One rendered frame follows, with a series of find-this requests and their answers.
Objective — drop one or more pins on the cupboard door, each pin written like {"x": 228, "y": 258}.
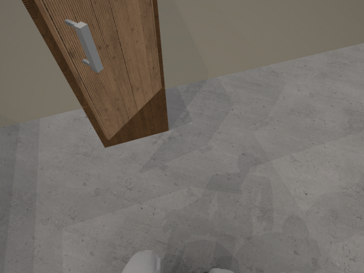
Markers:
{"x": 124, "y": 34}

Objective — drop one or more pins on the robot left thigh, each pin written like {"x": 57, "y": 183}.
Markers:
{"x": 143, "y": 262}

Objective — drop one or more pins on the handle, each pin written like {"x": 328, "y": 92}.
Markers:
{"x": 88, "y": 45}

